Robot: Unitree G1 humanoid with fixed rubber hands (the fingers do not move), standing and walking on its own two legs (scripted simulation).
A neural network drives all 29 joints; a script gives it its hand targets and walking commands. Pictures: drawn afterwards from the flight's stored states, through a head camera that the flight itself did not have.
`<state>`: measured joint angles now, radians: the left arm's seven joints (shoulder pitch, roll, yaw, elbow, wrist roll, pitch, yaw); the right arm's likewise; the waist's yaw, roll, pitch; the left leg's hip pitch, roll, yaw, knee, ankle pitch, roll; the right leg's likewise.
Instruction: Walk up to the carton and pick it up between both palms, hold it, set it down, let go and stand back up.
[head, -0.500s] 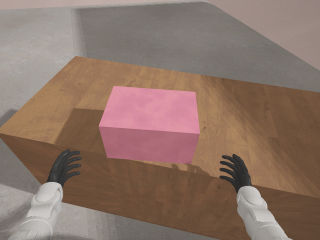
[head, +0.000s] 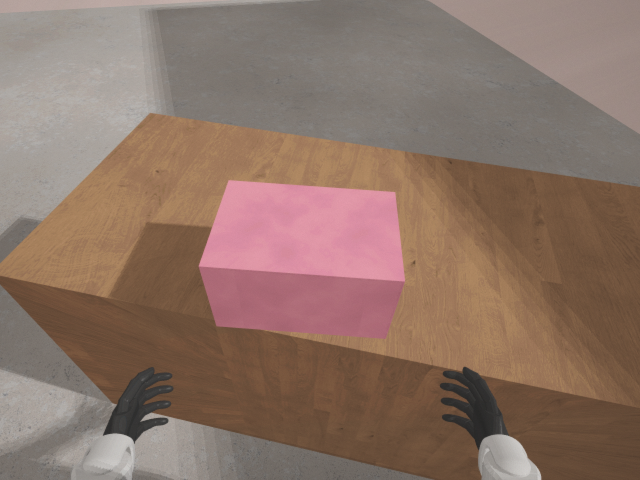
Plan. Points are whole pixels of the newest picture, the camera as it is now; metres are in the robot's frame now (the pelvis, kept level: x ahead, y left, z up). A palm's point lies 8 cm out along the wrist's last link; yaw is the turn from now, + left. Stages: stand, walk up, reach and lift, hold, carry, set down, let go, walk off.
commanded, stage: set down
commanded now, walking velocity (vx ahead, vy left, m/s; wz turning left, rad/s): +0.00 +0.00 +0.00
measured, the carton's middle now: (306, 258) +0.47 +0.04 -0.04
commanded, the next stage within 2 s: let go in 0.10 s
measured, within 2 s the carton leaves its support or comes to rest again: neither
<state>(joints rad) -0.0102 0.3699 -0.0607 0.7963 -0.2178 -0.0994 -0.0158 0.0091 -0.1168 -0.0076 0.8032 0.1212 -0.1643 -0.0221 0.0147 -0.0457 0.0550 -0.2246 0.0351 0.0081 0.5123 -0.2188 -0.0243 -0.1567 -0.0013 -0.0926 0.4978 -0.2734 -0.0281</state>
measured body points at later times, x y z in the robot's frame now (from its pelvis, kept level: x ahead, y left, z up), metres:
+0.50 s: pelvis +0.03 +0.00 +0.01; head +0.04 +0.01 +0.46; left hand +0.20 +0.23 -0.09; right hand +0.18 -0.22 -0.08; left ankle +0.04 +0.13 -0.74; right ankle +0.00 -0.10 -0.74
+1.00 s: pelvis +0.03 +0.01 +0.01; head -0.01 +0.00 +0.46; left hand +0.07 +0.25 -0.12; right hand +0.06 -0.24 -0.14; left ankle +0.04 +0.13 -0.74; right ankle +0.00 -0.10 -0.74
